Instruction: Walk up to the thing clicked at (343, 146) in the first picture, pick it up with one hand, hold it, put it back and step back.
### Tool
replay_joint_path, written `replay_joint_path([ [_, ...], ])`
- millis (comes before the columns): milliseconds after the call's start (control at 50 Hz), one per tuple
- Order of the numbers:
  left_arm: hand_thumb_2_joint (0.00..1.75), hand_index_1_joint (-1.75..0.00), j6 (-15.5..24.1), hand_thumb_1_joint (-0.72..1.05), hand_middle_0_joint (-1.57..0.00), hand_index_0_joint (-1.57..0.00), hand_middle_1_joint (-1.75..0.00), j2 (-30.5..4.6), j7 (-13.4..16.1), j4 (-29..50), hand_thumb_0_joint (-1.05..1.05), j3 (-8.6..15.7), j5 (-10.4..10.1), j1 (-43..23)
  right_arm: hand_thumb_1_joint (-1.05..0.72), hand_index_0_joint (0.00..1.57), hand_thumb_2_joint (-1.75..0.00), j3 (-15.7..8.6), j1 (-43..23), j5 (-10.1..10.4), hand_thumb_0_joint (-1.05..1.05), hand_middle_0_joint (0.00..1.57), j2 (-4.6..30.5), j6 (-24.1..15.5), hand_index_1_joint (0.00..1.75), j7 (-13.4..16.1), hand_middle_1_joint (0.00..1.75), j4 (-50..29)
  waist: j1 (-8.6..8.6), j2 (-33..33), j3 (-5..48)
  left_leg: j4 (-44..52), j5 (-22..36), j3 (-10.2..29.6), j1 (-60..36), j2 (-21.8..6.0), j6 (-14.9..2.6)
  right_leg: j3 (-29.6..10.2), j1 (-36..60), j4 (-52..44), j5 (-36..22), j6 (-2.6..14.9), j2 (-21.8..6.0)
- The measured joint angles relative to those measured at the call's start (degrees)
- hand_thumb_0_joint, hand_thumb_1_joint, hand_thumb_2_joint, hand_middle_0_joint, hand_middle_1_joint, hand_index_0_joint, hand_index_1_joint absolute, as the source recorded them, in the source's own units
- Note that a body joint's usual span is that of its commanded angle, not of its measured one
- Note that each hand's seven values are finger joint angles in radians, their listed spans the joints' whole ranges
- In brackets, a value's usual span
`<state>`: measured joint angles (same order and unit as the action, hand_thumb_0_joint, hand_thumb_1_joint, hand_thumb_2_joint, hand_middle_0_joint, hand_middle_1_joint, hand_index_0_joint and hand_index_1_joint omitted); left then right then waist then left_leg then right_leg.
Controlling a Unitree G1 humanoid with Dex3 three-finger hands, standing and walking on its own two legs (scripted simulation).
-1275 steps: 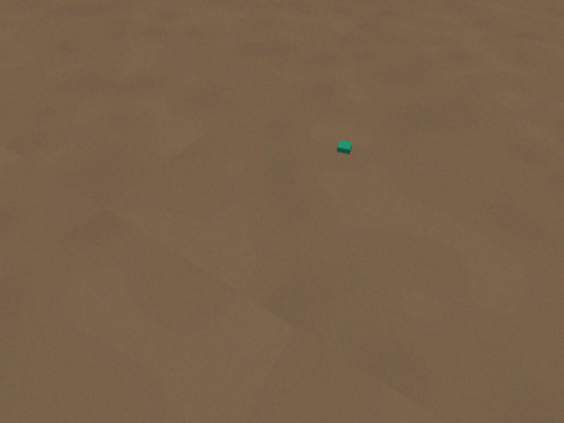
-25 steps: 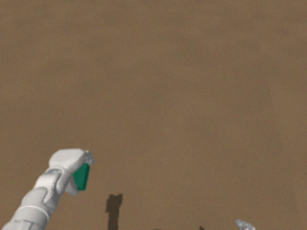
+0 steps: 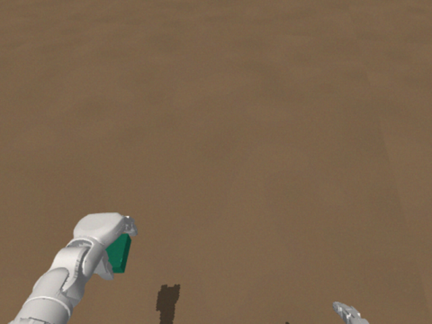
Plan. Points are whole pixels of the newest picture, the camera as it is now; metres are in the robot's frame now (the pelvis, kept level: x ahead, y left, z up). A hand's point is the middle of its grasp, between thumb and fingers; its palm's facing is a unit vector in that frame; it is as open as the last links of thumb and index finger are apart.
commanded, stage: hold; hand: left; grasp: from above
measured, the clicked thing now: (107, 253) +0.31 +0.24 -0.07
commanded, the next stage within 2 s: crouch in 1.18 s
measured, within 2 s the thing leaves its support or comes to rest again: neither
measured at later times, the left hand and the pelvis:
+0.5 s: hand (104, 257) +0.28 +0.22 -0.01, palm faces -0.44 -0.04 -0.90, open 10.0 cm; pelvis -0.02 +0.00 +0.01, yaw +0 degrees
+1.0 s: hand (105, 250) +0.29 +0.22 -0.01, palm faces -0.47 -0.04 -0.88, open 10.0 cm; pelvis +0.00 +0.00 +0.01, yaw +0 degrees
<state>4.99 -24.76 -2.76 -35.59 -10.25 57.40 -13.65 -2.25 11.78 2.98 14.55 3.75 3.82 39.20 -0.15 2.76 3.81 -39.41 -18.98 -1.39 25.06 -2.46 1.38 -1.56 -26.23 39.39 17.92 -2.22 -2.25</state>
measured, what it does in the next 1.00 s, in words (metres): stands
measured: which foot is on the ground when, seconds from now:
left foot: down 0.00-1.00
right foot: down 0.00-1.00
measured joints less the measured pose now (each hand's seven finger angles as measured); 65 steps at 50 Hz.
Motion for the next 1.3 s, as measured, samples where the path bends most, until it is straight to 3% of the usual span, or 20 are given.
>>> replay_joint_path([
  [200, 0.27, -0.30, -0.3, 0.06, -0.78, -0.80, -0.31, 0.0, -2.0, 1.9, -0.01, -0.4, -1.1, 1.1, -0.91, 0.20, -0.90, 0.5, -0.6, 0.3, 0.01, 0.20, 0.2, 0.0, 0.30, 0.4, 0.30, -0.8, 0.07, 0.1, -1.1, 2.0, 1.8, -0.2, -1.7, 0.1, 0.07, -0.2, 1.3, -1.4, -1.5, 0.15, 0.0],
  [700, 0.25, -0.34, -0.4, 0.07, -0.77, -0.79, -0.36, -0.6, -3.3, 5.3, -0.01, -0.9, -2.0, 2.0, -0.91, 0.20, -0.90, 1.4, -2.1, 0.6, 0.01, 0.20, -0.3, -1.1, 0.30, 1.4, 0.30, -0.1, 0.86, 0.5, -2.5, 6.2, 3.5, -0.5, -5.8, 0.3, -0.07, -0.4, 5.3, -5.4, -3.2, 0.02, -0.2],
  [1060, 0.27, -0.34, 0.1, 0.06, -0.77, -0.79, -0.37, -0.3, -3.2, 3.7, -0.01, -0.7, -1.0, 1.5, -0.91, 0.20, -0.90, 1.0, -2.0, 0.8, 0.01, 0.20, -0.4, 0.2, 0.30, 1.4, 0.30, -0.4, 0.98, 0.2, -2.9, 8.4, 3.6, -0.6, -7.6, 0.3, -0.06, -0.3, 7.1, -7.6, -3.4, 0.02, -0.2],
  [1300, 0.28, -0.34, -0.2, 0.06, -0.77, -0.79, -0.37, 0.3, -1.5, 2.5, -0.01, -0.4, -0.6, 0.7, -0.91, 0.20, -0.90, 0.5, -1.6, 0.9, 0.01, 0.20, -0.4, 1.1, 0.30, 1.2, 0.30, -0.1, 0.81, 0.4, -2.6, 9.0, 3.6, -0.6, -8.3, 0.3, -0.05, -0.3, 7.8, -8.3, -3.3, 0.01, -0.1],
])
